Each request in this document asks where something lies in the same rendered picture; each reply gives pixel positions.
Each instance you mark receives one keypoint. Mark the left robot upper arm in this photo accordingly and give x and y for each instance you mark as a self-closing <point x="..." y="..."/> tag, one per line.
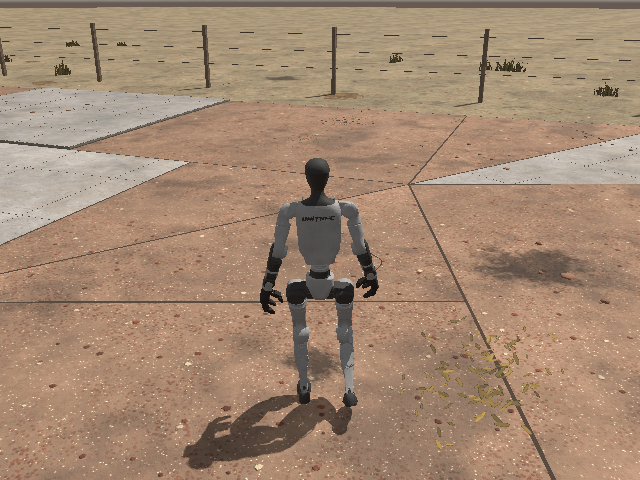
<point x="287" y="211"/>

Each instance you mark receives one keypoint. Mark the right robot upper arm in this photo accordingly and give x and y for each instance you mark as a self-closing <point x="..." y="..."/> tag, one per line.
<point x="350" y="211"/>

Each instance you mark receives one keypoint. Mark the robot right shin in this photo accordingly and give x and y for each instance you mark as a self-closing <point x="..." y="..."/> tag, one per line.
<point x="347" y="361"/>

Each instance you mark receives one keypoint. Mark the left robot forearm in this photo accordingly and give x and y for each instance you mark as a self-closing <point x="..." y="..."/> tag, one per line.
<point x="271" y="273"/>

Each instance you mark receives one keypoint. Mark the right robot hand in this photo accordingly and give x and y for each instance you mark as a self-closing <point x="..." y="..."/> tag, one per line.
<point x="366" y="283"/>

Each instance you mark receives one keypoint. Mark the left robot hand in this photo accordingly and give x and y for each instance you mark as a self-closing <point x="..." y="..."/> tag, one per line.
<point x="265" y="299"/>

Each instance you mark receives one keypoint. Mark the right robot foot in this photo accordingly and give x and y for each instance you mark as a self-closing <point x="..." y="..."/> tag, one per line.
<point x="350" y="399"/>

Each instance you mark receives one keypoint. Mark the right robot forearm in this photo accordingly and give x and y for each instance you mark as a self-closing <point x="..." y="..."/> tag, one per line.
<point x="367" y="264"/>

